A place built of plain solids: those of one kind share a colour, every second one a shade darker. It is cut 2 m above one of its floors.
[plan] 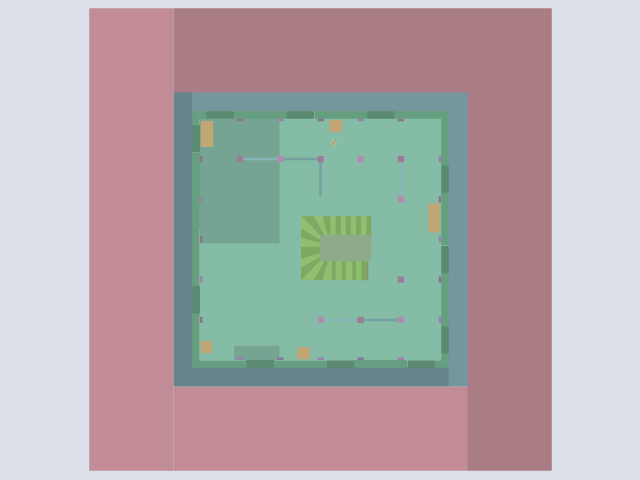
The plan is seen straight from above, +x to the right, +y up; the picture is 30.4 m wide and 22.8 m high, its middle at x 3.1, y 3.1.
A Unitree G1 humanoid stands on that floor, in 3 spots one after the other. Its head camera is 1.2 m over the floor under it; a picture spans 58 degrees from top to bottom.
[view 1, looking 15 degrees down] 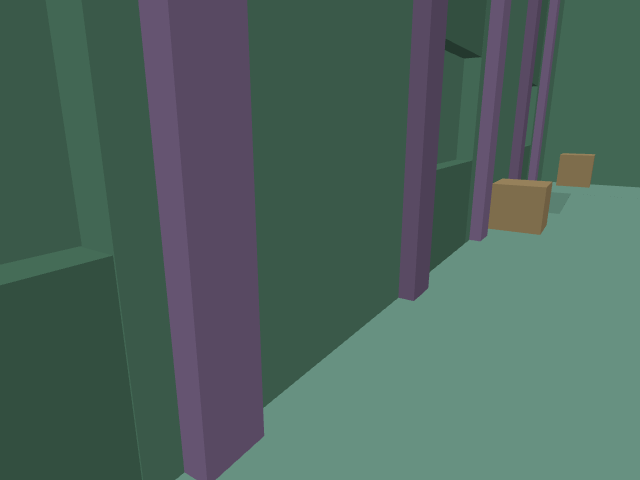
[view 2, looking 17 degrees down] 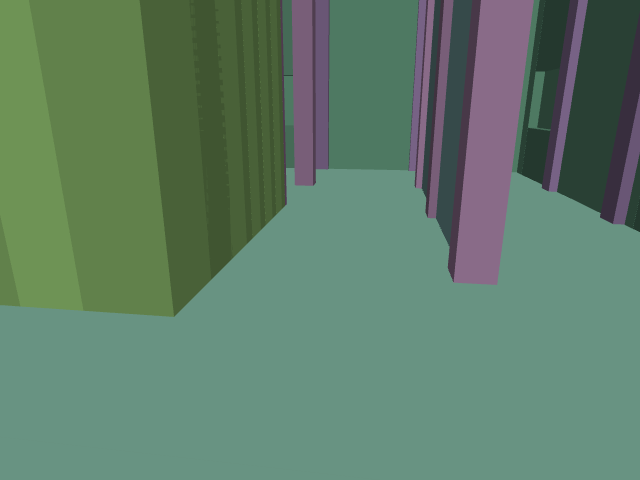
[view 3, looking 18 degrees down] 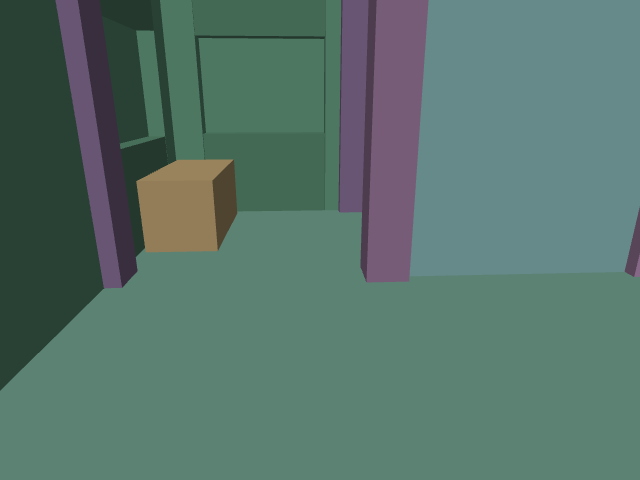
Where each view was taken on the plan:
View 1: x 7.90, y -1.50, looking -147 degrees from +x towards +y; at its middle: wall_storey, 2.09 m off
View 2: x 0.00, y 0.00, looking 8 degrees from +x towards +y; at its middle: floor_storey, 4.10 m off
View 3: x -1.30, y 4.08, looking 87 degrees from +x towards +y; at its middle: floor_storey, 3.88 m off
